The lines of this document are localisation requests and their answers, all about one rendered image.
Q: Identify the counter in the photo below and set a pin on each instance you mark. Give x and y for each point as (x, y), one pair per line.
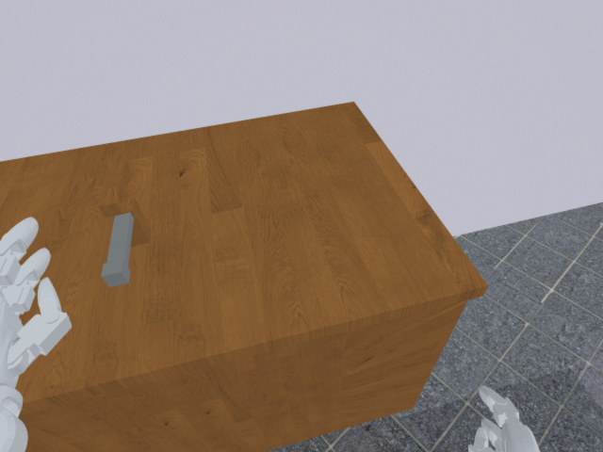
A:
(287, 280)

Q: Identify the robot right hand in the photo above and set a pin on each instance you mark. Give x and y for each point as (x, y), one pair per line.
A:
(513, 437)

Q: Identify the left robot forearm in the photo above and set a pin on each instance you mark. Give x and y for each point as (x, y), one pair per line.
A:
(13, 433)

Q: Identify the tap lever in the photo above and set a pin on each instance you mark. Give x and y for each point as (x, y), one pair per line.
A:
(115, 271)

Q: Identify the robot left hand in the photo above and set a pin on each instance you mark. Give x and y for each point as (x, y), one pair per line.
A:
(42, 332)

